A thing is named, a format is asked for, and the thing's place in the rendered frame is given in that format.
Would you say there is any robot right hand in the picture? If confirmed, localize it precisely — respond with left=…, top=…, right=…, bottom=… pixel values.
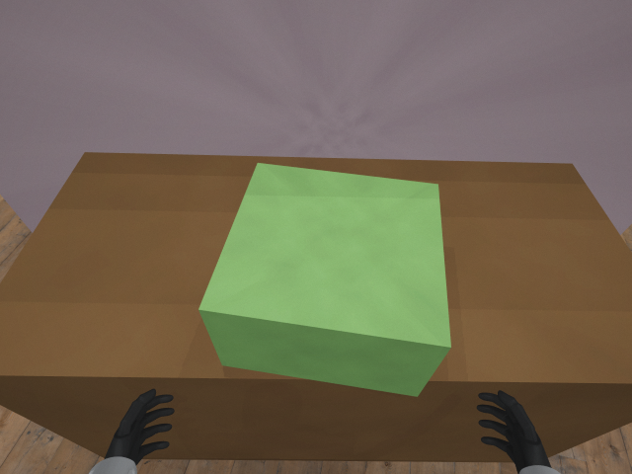
left=477, top=390, right=552, bottom=474

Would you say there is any robot left hand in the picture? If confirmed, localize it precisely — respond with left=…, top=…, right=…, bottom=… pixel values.
left=105, top=389, right=175, bottom=465

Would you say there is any carton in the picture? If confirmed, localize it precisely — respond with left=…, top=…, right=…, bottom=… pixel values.
left=198, top=163, right=451, bottom=397

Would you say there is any pedestal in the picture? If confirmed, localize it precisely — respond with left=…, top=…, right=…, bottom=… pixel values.
left=0, top=152, right=632, bottom=462

